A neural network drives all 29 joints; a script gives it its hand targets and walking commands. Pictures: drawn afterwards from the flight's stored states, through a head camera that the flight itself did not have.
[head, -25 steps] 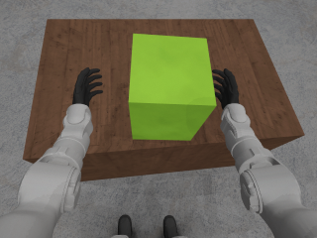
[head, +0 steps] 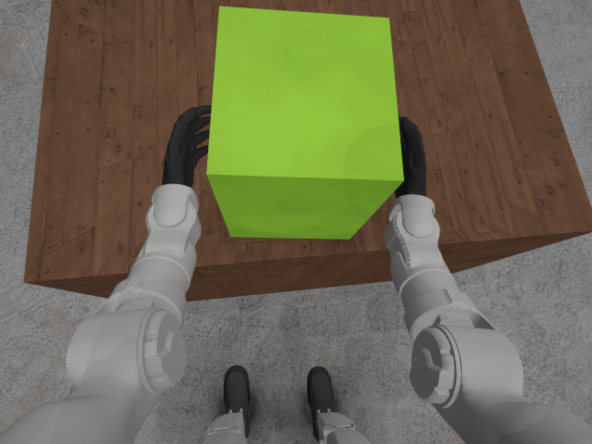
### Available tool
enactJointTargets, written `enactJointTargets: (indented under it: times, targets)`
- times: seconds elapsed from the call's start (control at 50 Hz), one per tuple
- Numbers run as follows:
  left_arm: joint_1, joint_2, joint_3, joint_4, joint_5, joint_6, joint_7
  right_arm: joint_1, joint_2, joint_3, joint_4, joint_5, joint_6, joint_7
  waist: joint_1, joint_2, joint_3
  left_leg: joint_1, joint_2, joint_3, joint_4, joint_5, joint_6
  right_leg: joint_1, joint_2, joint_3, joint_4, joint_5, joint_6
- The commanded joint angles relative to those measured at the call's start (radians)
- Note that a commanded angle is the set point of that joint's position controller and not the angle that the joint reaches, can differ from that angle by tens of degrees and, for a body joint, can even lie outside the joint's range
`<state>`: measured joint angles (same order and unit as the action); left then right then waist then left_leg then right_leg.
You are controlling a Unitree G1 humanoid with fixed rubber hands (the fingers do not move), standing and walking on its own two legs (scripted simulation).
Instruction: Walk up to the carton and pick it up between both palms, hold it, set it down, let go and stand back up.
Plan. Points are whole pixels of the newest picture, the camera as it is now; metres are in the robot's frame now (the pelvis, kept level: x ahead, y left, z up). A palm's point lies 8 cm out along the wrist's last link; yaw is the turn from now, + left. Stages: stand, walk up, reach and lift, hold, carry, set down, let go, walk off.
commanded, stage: reach and lift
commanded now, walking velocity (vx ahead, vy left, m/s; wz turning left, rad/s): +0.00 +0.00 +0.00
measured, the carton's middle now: (297, 145) +0.51 -0.02 -0.05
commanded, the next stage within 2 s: none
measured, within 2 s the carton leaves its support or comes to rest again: neither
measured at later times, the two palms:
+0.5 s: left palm (180, 176) +0.45 +0.14 -0.02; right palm (401, 194) +0.43 -0.15 -0.03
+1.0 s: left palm (179, 176) +0.45 +0.14 -0.02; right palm (401, 195) +0.42 -0.15 -0.03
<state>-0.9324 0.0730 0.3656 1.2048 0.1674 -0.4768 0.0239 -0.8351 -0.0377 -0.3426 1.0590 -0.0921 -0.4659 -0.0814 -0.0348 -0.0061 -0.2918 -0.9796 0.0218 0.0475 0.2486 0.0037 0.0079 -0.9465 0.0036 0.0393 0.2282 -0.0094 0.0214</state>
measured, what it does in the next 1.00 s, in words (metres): stands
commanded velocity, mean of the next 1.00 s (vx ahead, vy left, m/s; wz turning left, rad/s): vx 0.00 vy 0.00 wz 0.00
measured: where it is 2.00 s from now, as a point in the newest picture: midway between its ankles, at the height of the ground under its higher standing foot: (280, 417)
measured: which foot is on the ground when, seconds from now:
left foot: down 0.00-1.00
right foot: down 0.00-1.00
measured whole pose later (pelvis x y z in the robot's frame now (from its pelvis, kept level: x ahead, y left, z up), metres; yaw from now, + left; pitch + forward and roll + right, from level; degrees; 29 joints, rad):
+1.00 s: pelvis +0.01 -0.01 +0.01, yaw +5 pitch +35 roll -1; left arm -0.88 -0.05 0.61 1.14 0.45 -0.46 0.05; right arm -0.73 0.18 -0.78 0.88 -0.61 -0.44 -0.09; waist -0.05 0.04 -0.23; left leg -0.81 0.01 -0.04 0.15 0.03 -0.01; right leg -0.73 0.00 -0.05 0.11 0.00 0.00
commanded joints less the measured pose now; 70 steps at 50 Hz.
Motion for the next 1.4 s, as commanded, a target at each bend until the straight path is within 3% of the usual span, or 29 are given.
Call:
enactJointTargets:
  times: [0.0, 0.08, 0.14, 0.2, 0.34, 0.44, 0.64, 0.98, 1.38]
  targets:
    - [-0.355, 0.075, 0.018, -0.213, 0.073, 0.025, 0.055, -0.273, -0.032, -0.046, -0.191, -0.127, 0.026, -0.03, 0.031, 0.08, -1.004, 0.815, -0.058, 0.025, 0.159, 0.453, -0.074, 0.362, 0.095, -0.087, 0.074, 0.414, -0.003]
    - [-0.323, -0.14, -0.022, -0.146, 0.07, -0.003, -0.006, -0.289, 0.163, -0.006, -0.162, -0.23, 0.009, 0.015, 0.001, 0.024, -0.913, 0.766, -0.055, 0.006, 0.162, 0.503, -0.071, 0.456, 0.091, -0.097, 0.076, 0.525, 0.014]
    - [-0.28, -0.358, -0.036, -0.019, 0.151, -0.033, -0.072, -0.299, 0.406, -0.006, -0.102, -0.382, -0.01, 0.084, -0.028, 0.013, -0.749, 0.656, -0.063, -0.032, 0.14, 0.452, -0.063, 0.543, 0.069, -0.113, 0.07, 0.54, 0.014]
    - [-0.313, -0.479, -0.027, 0.035, 0.242, -0.027, -0.095, -0.313, 0.56, -0.045, -0.088, -0.49, -0.014, 0.106, -0.053, 0.026, -0.666, 0.624, -0.056, -0.055, 0.107, 0.394, -0.045, 0.606, 0.045, -0.114, 0.058, 0.539, 0.006]
    - [-0.351, -0.484, 0.019, 0.019, 0.315, -0.036, -0.077, -0.305, 0.609, -0.078, -0.092, -0.567, -0.029, 0.111, -0.027, 0.061, -0.69, 0.607, -0.04, -0.054, 0.043, 0.353, -0.037, 0.669, 0.027, -0.11, 0.05, 0.557, 0.004]
    - [-0.332, -0.477, 0.032, -0.008, 0.335, -0.013, -0.064, -0.305, 0.604, -0.113, -0.106, -0.581, -0.025, 0.109, -0.02, 0.077, -0.699, 0.627, -0.037, -0.055, 0.027, 0.329, -0.044, 0.663, 0.025, -0.113, 0.035, 0.515, 0.0]
    - [-0.328, -0.495, 0.038, -0.017, 0.342, 0.007, -0.065, -0.31, 0.631, -0.116, -0.121, -0.607, -0.017, 0.11, -0.019, 0.049, -0.696, 0.562, -0.033, -0.064, -0.007, 0.27, -0.029, 0.738, 0.012, -0.112, 0.041, 0.519, 0.007]
    - [-0.31, -0.559, 0.023, -0.034, 0.369, 0.016, -0.058, -0.294, 0.647, -0.116, -0.117, -0.614, -0.031, 0.117, -0.016, 0.078, -0.68, 0.678, -0.023, -0.071, 0.019, 0.353, -0.059, 0.636, 0.027, -0.125, 0.008, 0.489, -0.002]
    - [-0.317, -0.554, 0.031, -0.004, 0.36, 0.001, -0.062, -0.296, 0.665, -0.091, -0.098, -0.615, -0.046, 0.105, -0.019, 0.052, -0.665, 0.564, -0.023, -0.069, -0.003, 0.283, -0.031, 0.714, 0.01, -0.11, 0.039, 0.528, 0.006]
